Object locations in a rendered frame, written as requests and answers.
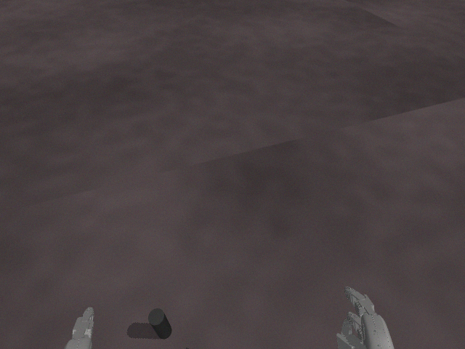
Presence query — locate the left robot hand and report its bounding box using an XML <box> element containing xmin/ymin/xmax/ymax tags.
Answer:
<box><xmin>64</xmin><ymin>307</ymin><xmax>94</xmax><ymax>349</ymax></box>

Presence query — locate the can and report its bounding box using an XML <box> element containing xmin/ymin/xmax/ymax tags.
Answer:
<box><xmin>148</xmin><ymin>308</ymin><xmax>171</xmax><ymax>340</ymax></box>

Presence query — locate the right robot hand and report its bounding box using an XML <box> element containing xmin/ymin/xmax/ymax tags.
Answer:
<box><xmin>336</xmin><ymin>286</ymin><xmax>394</xmax><ymax>349</ymax></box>

